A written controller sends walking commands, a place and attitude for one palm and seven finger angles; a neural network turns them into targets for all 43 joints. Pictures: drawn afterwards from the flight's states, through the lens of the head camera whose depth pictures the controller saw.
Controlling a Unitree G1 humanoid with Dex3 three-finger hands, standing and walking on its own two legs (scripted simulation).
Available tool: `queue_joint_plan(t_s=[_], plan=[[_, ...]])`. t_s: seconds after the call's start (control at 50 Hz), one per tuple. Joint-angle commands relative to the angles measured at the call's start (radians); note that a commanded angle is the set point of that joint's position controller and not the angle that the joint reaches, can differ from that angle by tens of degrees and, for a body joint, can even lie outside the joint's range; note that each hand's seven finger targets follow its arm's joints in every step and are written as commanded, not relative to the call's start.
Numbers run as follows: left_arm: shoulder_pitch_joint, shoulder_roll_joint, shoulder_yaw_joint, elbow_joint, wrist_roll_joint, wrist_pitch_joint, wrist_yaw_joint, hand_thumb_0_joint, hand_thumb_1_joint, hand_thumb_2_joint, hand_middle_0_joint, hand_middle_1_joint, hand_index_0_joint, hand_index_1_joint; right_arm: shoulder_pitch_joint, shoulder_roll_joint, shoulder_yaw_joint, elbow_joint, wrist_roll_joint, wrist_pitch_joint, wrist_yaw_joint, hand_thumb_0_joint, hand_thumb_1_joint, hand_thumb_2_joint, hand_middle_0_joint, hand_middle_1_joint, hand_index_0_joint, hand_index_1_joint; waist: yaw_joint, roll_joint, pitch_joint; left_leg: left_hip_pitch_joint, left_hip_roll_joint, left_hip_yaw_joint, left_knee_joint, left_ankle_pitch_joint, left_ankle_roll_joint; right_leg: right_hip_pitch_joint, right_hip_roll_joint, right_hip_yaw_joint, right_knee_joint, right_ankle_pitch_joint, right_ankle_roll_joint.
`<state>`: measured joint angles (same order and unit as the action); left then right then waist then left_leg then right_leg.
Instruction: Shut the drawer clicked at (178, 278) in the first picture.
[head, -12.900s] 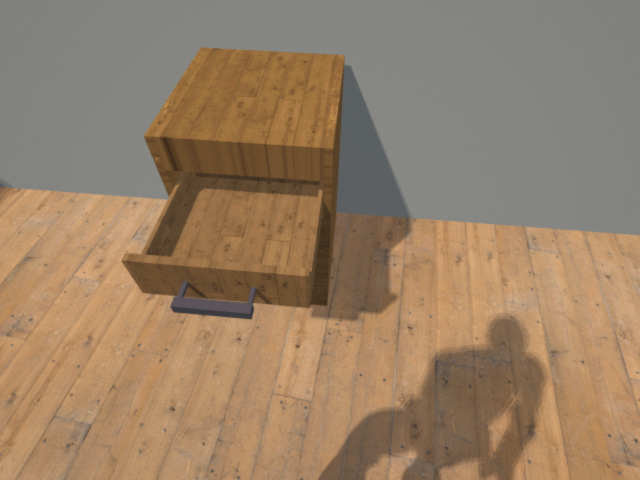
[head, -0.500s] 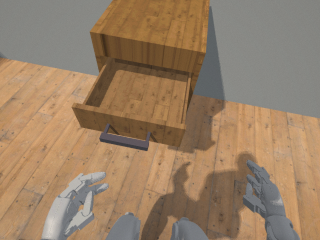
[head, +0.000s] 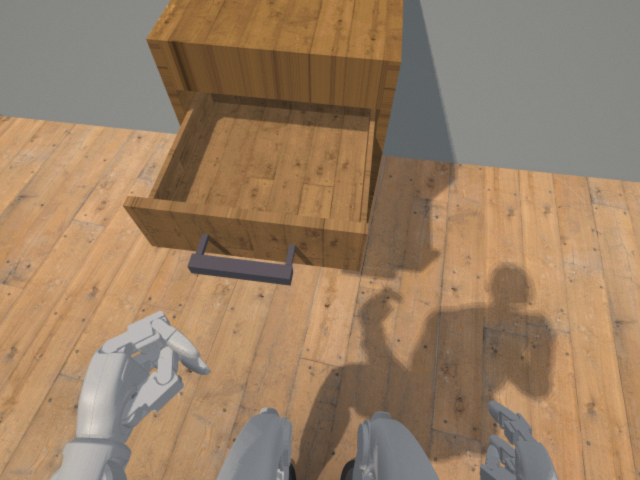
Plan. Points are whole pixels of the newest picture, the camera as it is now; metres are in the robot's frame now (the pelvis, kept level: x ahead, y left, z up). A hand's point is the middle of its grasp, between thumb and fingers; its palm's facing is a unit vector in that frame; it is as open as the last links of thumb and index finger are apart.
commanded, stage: raise the hand and make a fist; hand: left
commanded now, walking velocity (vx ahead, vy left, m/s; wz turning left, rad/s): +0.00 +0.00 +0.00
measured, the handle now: (244, 257) +0.45 +0.15 -0.11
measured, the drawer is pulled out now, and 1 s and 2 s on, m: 0.28 0.28 0.28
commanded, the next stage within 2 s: bring the fist close to the handle in 0.94 s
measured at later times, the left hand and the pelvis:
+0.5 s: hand (216, 383) +0.23 +0.13 -0.01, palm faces -0.16 -0.99 +0.02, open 3.2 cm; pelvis +0.00 +0.03 -0.02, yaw +0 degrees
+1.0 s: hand (219, 364) +0.25 +0.13 +0.00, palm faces -0.07 -1.00 +0.01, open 3.3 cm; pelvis +0.01 +0.02 -0.02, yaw +0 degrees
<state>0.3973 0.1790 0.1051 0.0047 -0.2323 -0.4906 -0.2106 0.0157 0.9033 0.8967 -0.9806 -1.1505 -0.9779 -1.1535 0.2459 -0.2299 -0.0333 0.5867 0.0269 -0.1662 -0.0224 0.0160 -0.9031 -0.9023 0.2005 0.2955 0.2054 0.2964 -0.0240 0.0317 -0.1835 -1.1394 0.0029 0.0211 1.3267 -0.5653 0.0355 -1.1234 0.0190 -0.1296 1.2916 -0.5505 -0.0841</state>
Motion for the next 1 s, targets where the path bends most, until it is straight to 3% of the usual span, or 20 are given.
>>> queue_joint_plan(t_s=[0.0, 0.02, 0.04, 0.08, 0.1, 0.16, 0.2, 0.26, 0.3, 0.38, 0.48, 0.52, 0.56, 0.62, 0.68, 0.72, 0.78, 0.84, 0.9, 0.98], plan=[[-0.036, 0.023, -0.120, -0.058, 0.024, -0.105, -0.056, 0.000, 0.900, 0.900, -1.180, -1.362, -1.180, -1.362, -0.101, -0.129, -0.037, -0.188, 0.004, -0.072, -0.001, 0.000, -0.900, -0.900, 0.200, 0.300, 0.200, 0.300, -0.050, -0.100, -0.159, -0.001, -0.003, -0.071, -0.079, 0.092, 0.009, 0.160, -0.038, 0.207, -0.231, -0.043, 0.065], [-0.049, 0.060, -0.096, -0.081, 0.021, -0.111, -0.058, 0.000, 0.900, 0.900, -1.200, -1.383, -1.200, -1.383, -0.095, -0.139, -0.039, -0.195, 0.007, -0.074, -0.004, 0.000, -0.900, -0.900, 0.200, 0.300, 0.200, 0.300, -0.034, -0.072, -0.185, 0.016, -0.001, -0.074, -0.087, 0.087, 0.008, 0.154, -0.036, 0.199, -0.220, -0.062, 0.056], [-0.066, 0.058, -0.107, -0.131, 0.016, -0.118, -0.056, 0.000, 0.900, 0.900, -1.220, -1.405, -1.220, -1.405, -0.094, -0.141, -0.036, -0.210, 0.004, -0.078, -0.005, 0.000, -0.900, -0.900, 0.200, 0.300, 0.200, 0.300, -0.027, -0.034, -0.230, 0.043, -0.002, -0.074, -0.089, 0.103, 0.011, 0.161, -0.035, 0.193, -0.204, -0.035, 0.053], [-0.082, 0.126, -0.044, -0.209, 0.019, -0.128, -0.016, 0.000, 0.900, 0.900, -1.260, -1.448, -1.260, -1.448, -0.089, -0.143, -0.038, -0.219, -0.005, -0.073, -0.005, 0.000, -0.900, -0.900, 0.200, 0.300, 0.200, 0.300, 0.004, 0.012, -0.300, 0.088, 0.000, -0.077, -0.101, 0.150, 0.009, 0.174, -0.024, 0.165, -0.160, 0.027, 0.043], [-0.085, 0.127, -0.029, -0.262, 0.018, -0.138, 0.009, 0.000, 0.900, 0.900, -1.280, -1.470, -1.280, -1.470, -0.087, -0.138, -0.036, -0.229, -0.009, -0.069, -0.003, 0.000, -0.900, -0.900, 0.200, 0.300, 0.200, 0.300, 0.018, 0.027, -0.356, 0.131, 0.000, -0.082, -0.110, 0.186, 0.007, 0.178, -0.021, 0.150, -0.139, 0.071, 0.041], [-0.065, 0.084, -0.043, -0.287, 0.034, -0.144, 0.087, 0.000, 0.900, 0.900, -1.340, -1.535, -1.340, -1.535, -0.089, -0.126, -0.032, -0.241, -0.017, -0.052, 0.009, 0.000, -0.900, -0.900, 0.200, 0.300, 0.200, 0.300, 0.028, 0.060, -0.360, 0.172, -0.002, -0.093, -0.124, 0.237, -0.003, 0.144, -0.014, 0.111, -0.099, 0.127, 0.037], [-0.041, 0.046, -0.079, -0.250, 0.056, -0.126, 0.117, 0.000, 0.900, 0.900, -1.380, -1.578, -1.380, -1.578, -0.091, -0.128, -0.028, -0.246, -0.022, -0.035, 0.020, 0.000, -0.900, -0.900, 0.200, 0.300, 0.200, 0.300, 0.019, 0.047, -0.351, 0.187, 0.000, -0.108, -0.125, 0.257, -0.009, 0.106, -0.010, 0.091, -0.081, 0.144, 0.037], [-0.019, -0.040, -0.211, -0.193, 0.091, -0.071, 0.102, 0.000, 0.900, 0.900, -1.400, -1.600, -1.400, -1.600, -0.091, -0.141, -0.024, -0.270, -0.018, -0.009, 0.036, 0.000, -0.900, -0.900, 0.200, 0.300, 0.200, 0.300, -0.019, 0.018, -0.299, 0.173, 0.003, -0.128, -0.129, 0.196, -0.011, 0.055, -0.015, 0.077, -0.090, 0.107, 0.043], [-0.011, -0.038, -0.233, -0.145, 0.111, -0.027, 0.076, 0.000, 0.900, 0.900, -1.400, -1.600, -1.400, -1.600, -0.083, -0.147, -0.022, -0.282, -0.011, 0.012, 0.034, 0.000, -0.900, -0.900, 0.200, 0.300, 0.200, 0.300, -0.031, -0.046, -0.277, 0.150, 0.005, -0.136, -0.133, 0.176, -0.007, 0.062, -0.014, 0.075, -0.097, 0.102, 0.045], [-0.141, 0.049, -0.178, -0.182, 0.132, -0.005, 0.078, 0.000, 0.900, 0.900, -1.400, -1.600, -1.400, -1.600, -0.100, -0.151, -0.013, -0.294, -0.011, 0.036, 0.017, 0.000, -0.900, -0.900, 0.200, 0.300, 0.200, 0.300, -0.021, -0.028, -0.254, 0.129, 0.000, -0.153, -0.137, 0.098, -0.010, 0.019, -0.014, 0.079, -0.080, 0.045, 0.042], [-0.182, 0.030, -0.126, -0.253, 0.108, -0.068, 0.161, 0.000, 0.900, 0.900, -1.400, -1.600, -1.400, -1.600, -0.100, -0.125, -0.006, -0.283, -0.025, 0.040, 0.020, 0.000, -0.900, -0.900, 0.200, 0.300, 0.200, 0.300, 0.015, 0.052, -0.351, 0.223, 0.006, -0.180, -0.145, 0.203, -0.043, -0.014, -0.013, 0.068, -0.026, 0.090, 0.036], [-0.183, -0.014, -0.171, -0.244, 0.113, -0.086, 0.174, 0.000, 0.900, 0.900, -1.400, -1.600, -1.400, -1.600, -0.097, -0.125, -0.006, -0.273, -0.029, 0.043, 0.029, 0.000, -0.900, -0.900, 0.200, 0.300, 0.200, 0.300, 0.003, 0.058, -0.368, 0.257, 0.013, -0.194, -0.138, 0.240, -0.053, -0.037, -0.015, 0.064, -0.019, 0.106, 0.038], [-0.150, -0.021, -0.201, -0.235, 0.127, -0.084, 0.166, 0.000, 0.900, 0.900, -1.400, -1.600, -1.400, -1.600, -0.090, -0.133, -0.009, -0.272, -0.027, 0.050, 0.037, 0.000, -0.900, -0.900, 0.200, 0.300, 0.200, 0.300, 0.001, 0.072, -0.381, 0.279, 0.020, -0.203, -0.139, 0.271, -0.060, -0.039, -0.017, 0.062, -0.020, 0.116, 0.038], [-0.080, -0.028, -0.245, -0.189, 0.142, -0.038, 0.121, 0.000, 0.900, 0.900, -1.400, -1.600, -1.400, -1.600, -0.080, -0.143, -0.014, -0.289, -0.018, 0.073, 0.040, 0.000, -0.900, -0.900, 0.200, 0.300, 0.200, 0.300, -0.012, 0.010, -0.370, 0.255, 0.022, -0.188, -0.138, 0.294, -0.047, 0.009, -0.017, 0.064, -0.046, 0.139, 0.041], [-0.029, 0.005, -0.211, -0.183, 0.137, 0.010, 0.098, 0.000, 0.900, 0.900, -1.400, -1.600, -1.400, -1.600, -0.083, -0.145, -0.019, -0.304, -0.008, 0.091, 0.032, 0.000, -0.900, -0.900, 0.200, 0.300, 0.200, 0.300, -0.001, -0.045, -0.371, 0.222, 0.014, -0.168, -0.139, 0.305, -0.033, 0.068, -0.014, 0.068, -0.060, 0.166, 0.042], [-0.026, 0.013, -0.179, -0.215, 0.119, 0.017, 0.106, 0.000, 0.900, 0.900, -1.400, -1.600, -1.400, -1.600, -0.084, -0.136, -0.018, -0.312, -0.006, 0.096, 0.027, 0.000, -0.900, -0.900, 0.200, 0.300, 0.200, 0.300, 0.006, -0.049, -0.378, 0.202, 0.005, -0.147, -0.135, 0.300, -0.026, 0.108, -0.014, 0.072, -0.067, 0.188, 0.043], [-0.067, 0.024, -0.141, -0.231, 0.108, -0.012, 0.151, 0.000, 0.900, 0.900, -1.400, -1.600, -1.400, -1.600, -0.089, -0.122, -0.012, -0.301, -0.013, 0.090, 0.019, 0.000, -0.900, -0.900, 0.200, 0.300, 0.200, 0.300, 0.000, -0.062, -0.344, 0.151, -0.003, -0.126, -0.117, 0.277, -0.020, 0.119, -0.010, 0.081, -0.073, 0.192, 0.043], [-0.062, -0.009, -0.170, -0.249, 0.115, -0.080, 0.185, 0.000, 0.900, 0.900, -1.400, -1.600, -1.400, -1.600, -0.082, -0.107, -0.008, -0.286, -0.024, 0.069, 0.025, 0.000, -0.900, -0.900, 0.200, 0.300, 0.200, 0.300, -0.001, -0.017, -0.336, 0.147, -0.006, -0.111, -0.098, 0.278, -0.022, 0.110, -0.011, 0.093, -0.071, 0.192, 0.039], [-0.077, -0.022, -0.217, -0.219, 0.137, -0.125, 0.176, 0.000, 0.900, 0.900, -1.400, -1.600, -1.400, -1.600, -0.081, -0.111, -0.007, -0.269, -0.031, 0.058, 0.031, 0.000, -0.900, -0.900, 0.200, 0.300, 0.200, 0.300, -0.027, -0.018, -0.331, 0.127, -0.004, -0.108, -0.072, 0.267, -0.016, 0.090, -0.012, 0.102, -0.069, 0.189, 0.039], [-0.063, 0.002, -0.230, -0.176, 0.148, -0.109, 0.134, 0.000, 0.900, 0.900, -1.400, -1.600, -1.400, -1.600, -0.083, -0.123, -0.009, -0.274, -0.026, 0.062, 0.035, 0.000, -0.900, -0.900, 0.200, 0.300, 0.200, 0.300, -0.028, -0.001, -0.333, 0.111, -0.004, -0.101, -0.063, 0.247, -0.010, 0.102, -0.015, 0.117, -0.078, 0.185, 0.037]])
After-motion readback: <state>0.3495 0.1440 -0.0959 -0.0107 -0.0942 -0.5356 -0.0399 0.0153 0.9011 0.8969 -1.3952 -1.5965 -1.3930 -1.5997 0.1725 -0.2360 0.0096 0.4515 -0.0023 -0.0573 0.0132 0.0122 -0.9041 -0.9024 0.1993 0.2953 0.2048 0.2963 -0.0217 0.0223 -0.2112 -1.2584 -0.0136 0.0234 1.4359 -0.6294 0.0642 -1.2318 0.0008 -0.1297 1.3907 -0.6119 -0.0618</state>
